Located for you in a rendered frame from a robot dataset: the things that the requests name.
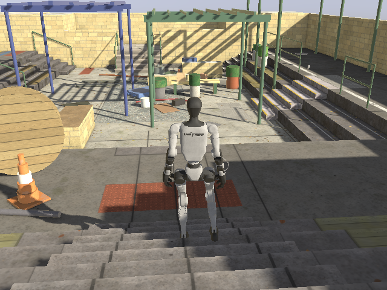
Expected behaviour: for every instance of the robot left upper arm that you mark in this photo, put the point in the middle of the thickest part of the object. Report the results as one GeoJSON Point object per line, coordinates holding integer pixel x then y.
{"type": "Point", "coordinates": [174, 129]}

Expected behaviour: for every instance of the left robot forearm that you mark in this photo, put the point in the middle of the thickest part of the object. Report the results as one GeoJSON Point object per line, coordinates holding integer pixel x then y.
{"type": "Point", "coordinates": [168, 164]}

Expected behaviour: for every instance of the robot right upper arm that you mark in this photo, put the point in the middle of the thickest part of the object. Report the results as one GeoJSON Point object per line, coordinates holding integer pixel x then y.
{"type": "Point", "coordinates": [215, 140]}

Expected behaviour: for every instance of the right robot hand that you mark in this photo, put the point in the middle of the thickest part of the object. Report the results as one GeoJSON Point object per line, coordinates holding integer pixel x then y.
{"type": "Point", "coordinates": [222, 180]}

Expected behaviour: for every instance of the left robot hand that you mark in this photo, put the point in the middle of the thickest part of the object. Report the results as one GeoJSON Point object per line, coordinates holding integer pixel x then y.
{"type": "Point", "coordinates": [166, 179]}

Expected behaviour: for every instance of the right robot shin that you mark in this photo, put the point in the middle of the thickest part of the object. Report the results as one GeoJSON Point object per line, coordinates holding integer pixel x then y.
{"type": "Point", "coordinates": [212, 212]}

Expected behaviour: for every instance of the robot head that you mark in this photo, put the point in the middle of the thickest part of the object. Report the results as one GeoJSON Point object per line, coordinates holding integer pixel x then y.
{"type": "Point", "coordinates": [194, 105]}

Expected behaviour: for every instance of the right robot forearm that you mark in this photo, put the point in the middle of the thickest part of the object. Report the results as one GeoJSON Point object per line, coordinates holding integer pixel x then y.
{"type": "Point", "coordinates": [219, 164]}

